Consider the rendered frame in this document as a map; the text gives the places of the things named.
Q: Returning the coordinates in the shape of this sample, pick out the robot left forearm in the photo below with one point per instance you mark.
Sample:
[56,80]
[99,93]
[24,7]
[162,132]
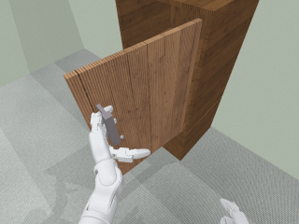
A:
[103,203]

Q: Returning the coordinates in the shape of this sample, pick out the cupboard door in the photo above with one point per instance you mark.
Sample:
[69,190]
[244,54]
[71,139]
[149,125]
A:
[148,86]

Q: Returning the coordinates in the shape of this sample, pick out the robot left hand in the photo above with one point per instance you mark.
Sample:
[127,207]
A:
[100,146]

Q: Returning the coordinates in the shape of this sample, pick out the handle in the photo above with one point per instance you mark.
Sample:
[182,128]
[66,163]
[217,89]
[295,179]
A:
[110,125]

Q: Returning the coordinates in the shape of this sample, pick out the robot right hand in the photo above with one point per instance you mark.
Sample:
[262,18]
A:
[233,210]

